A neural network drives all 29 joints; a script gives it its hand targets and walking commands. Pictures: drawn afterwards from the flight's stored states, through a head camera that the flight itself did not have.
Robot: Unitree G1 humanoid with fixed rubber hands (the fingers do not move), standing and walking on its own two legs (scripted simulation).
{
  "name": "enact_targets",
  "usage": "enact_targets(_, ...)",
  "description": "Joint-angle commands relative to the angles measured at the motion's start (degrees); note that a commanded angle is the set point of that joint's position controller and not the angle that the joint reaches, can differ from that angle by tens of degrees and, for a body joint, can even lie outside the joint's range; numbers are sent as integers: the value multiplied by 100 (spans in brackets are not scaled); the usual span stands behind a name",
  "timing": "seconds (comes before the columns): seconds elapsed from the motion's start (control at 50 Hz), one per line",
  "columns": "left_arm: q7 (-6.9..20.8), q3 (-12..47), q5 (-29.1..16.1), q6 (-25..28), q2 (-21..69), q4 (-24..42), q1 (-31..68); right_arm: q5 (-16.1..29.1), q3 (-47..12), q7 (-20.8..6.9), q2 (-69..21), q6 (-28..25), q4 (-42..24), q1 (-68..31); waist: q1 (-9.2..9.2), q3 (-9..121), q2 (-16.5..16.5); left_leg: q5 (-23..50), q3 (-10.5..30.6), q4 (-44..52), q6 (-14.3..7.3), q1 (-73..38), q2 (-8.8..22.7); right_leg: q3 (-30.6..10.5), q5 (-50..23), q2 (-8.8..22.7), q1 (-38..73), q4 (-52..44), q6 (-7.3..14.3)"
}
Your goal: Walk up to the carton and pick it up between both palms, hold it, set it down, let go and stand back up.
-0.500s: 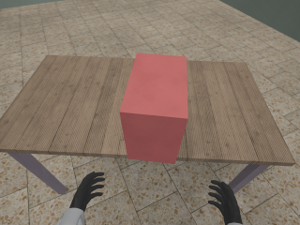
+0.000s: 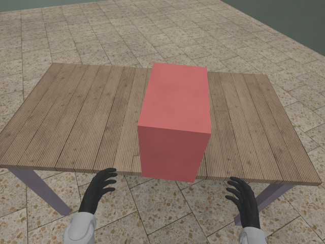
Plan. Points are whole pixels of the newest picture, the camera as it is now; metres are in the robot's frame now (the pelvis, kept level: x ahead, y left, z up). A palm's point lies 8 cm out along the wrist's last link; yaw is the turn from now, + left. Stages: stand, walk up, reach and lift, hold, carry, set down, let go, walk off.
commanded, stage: reach and lift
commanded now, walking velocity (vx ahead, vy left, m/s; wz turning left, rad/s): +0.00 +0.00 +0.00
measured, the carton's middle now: (173, 123) +0.46 +0.01 +0.01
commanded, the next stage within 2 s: none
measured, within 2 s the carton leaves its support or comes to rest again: neither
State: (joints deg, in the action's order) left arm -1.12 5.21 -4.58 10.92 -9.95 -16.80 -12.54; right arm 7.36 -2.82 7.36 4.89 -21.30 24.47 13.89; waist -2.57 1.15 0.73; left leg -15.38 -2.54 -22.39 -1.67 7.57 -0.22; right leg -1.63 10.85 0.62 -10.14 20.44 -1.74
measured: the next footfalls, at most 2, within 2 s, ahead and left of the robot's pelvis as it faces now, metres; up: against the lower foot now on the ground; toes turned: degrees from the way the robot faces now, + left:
none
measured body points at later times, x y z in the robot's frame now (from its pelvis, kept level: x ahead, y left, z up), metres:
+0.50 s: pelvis +0.00 -0.01 +0.01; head +0.01 +0.01 +0.46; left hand +0.28 +0.20 +0.06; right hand +0.29 -0.20 +0.05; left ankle -0.04 +0.10 -0.74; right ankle +0.00 -0.14 -0.74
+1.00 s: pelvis -0.02 -0.01 +0.01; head +0.00 +0.00 +0.46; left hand +0.36 +0.19 +0.11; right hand +0.36 -0.20 +0.10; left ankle -0.04 +0.10 -0.74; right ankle +0.00 -0.14 -0.74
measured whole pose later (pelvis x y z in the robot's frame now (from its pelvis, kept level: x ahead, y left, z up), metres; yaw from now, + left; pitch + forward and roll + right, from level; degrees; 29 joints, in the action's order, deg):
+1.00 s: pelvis -0.02 -0.01 +0.01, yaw +1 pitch +3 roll +0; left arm -0.6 -3.1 -9.8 -27.6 -14.6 -16.0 27.5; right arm 10.5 4.5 11.6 10.1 18.7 17.4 -22.8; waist 0.2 1.2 0.7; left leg -9.3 -1.1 -15.2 -1.1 9.1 -0.7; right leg -1.0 5.4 0.8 -11.2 13.4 -1.3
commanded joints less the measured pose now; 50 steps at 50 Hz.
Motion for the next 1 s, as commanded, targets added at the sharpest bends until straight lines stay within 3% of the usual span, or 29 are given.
enact_targets(0.0,-139,-43,-72,-242,-390,1171,1175,-33,193,82,466,173,-999,-1073,27,421,-238,944,222,598,123,449,86,-1,-420,-180,448,-237,444)
enact_targets(0.04,-219,-6,-156,-541,-428,1441,1278,24,195,127,487,447,-1306,-1222,23,554,-184,1206,211,600,153,365,104,11,-512,-178,511,-269,454)
enact_targets(0.16,-161,-219,-178,-1461,-578,2086,1144,257,192,319,689,1313,-1877,-1165,-35,1020,-183,3067,212,420,363,-367,12,-10,-1329,-245,741,-487,414)
enact_targets(0.26,-22,-367,-235,-2029,-586,2447,1463,392,233,394,835,1828,-2236,-1360,51,1052,-220,3559,189,449,438,-566,-58,-19,-1640,-271,736,-627,346)
enact_targets(0.4,68,-512,-371,-2516,-755,2682,2367,483,386,405,976,2381,-2603,-2087,149,1187,-231,3251,137,560,455,-457,-108,-40,-1624,-211,850,-681,278)
enact_targets(0.6,83,-812,-482,-2955,-921,1941,3776,397,574,425,1066,2981,-2489,-3382,117,1632,-46,2409,83,701,280,-176,-106,-20,-1303,-137,974,-603,163)
enact_targets(0.98,45,-1089,-514,-3771,-1219,855,6283,239,1000,417,1205,3944,-1489,-5864,324,2443,-147,2882,132,676,299,-344,-168,45,-1626,-230,1103,-612,190)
